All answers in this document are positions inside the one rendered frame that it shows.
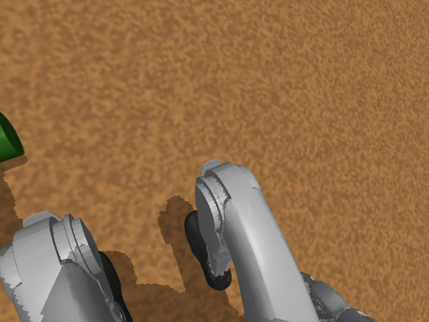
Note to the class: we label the right robot foot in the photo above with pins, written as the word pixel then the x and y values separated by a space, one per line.
pixel 198 248

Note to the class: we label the left robot foot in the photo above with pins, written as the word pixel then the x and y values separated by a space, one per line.
pixel 115 285

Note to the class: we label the can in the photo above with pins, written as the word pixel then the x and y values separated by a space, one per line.
pixel 10 145

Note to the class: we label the right robot arm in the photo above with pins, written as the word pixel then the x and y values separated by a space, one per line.
pixel 354 315

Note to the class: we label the right robot hand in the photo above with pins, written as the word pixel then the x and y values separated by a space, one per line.
pixel 328 303

